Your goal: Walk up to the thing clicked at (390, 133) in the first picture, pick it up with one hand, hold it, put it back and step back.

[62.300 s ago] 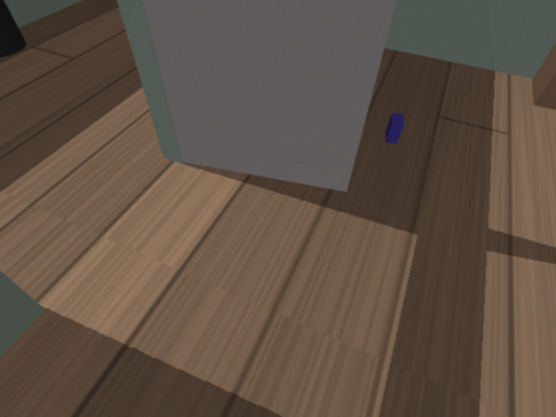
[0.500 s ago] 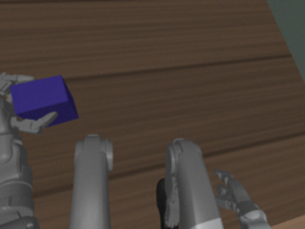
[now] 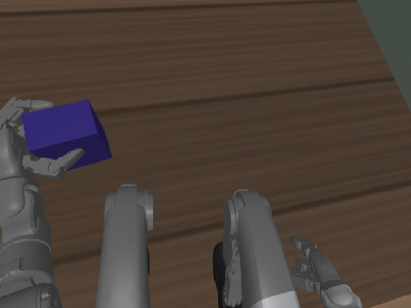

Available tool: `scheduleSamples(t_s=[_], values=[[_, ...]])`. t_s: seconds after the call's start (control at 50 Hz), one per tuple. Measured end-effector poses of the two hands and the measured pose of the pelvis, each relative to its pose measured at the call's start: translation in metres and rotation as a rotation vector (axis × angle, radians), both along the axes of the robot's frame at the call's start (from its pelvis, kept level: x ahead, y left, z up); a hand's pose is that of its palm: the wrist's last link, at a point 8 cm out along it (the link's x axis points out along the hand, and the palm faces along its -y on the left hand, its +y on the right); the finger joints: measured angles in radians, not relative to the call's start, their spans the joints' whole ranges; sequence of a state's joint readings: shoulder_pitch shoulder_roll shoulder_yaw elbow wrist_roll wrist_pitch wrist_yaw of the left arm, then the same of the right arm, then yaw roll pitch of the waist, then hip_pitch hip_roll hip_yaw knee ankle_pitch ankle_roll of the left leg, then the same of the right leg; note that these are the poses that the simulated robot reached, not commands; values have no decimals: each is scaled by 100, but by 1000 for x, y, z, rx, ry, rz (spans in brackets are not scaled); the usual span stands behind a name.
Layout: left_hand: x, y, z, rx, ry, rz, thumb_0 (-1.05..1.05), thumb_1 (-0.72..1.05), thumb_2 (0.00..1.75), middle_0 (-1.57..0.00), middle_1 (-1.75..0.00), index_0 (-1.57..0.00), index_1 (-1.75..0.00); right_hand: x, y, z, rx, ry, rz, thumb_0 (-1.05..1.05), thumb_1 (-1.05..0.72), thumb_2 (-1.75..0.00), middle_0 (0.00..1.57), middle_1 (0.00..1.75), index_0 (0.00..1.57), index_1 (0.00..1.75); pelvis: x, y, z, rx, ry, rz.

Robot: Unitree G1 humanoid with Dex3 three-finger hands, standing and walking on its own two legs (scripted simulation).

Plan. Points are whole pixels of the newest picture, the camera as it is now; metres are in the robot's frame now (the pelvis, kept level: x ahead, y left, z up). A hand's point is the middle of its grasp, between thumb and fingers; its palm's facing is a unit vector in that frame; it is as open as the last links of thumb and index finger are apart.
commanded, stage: lift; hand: left
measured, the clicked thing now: (73, 139) +0.40 +0.26 -0.06
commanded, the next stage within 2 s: none
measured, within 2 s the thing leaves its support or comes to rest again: neither
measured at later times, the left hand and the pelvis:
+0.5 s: hand (26, 124) +0.37 +0.27 +0.06, palm faces +0.28 -0.96 -0.01, open 10.4 cm; pelvis +0.01 +0.00 +0.06, yaw +2 degrees
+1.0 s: hand out of the picture +0.37 +0.25 +0.25, palm faces +0.30 -0.96 -0.01, open 10.4 cm; pelvis +0.05 +0.01 +0.21, yaw +5 degrees
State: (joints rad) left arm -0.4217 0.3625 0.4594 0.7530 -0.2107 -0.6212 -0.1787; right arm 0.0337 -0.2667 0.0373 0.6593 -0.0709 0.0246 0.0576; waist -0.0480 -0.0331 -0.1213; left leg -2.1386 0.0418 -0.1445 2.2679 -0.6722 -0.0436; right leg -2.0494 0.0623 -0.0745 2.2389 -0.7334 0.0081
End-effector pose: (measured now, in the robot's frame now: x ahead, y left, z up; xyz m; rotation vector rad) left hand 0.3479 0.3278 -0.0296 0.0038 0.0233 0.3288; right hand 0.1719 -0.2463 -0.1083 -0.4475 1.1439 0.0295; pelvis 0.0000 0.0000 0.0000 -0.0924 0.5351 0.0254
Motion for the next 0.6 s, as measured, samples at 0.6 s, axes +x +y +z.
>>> scheduleSamples(t_s=[0.6], values=[[-13,-13,126,10,-15,-49,-1,-43,101,-71,-104,-73,-102,30,14,90,56,-121,-72,1,-92,-89,20,30,20,30,12,4,88,5,20,33]])
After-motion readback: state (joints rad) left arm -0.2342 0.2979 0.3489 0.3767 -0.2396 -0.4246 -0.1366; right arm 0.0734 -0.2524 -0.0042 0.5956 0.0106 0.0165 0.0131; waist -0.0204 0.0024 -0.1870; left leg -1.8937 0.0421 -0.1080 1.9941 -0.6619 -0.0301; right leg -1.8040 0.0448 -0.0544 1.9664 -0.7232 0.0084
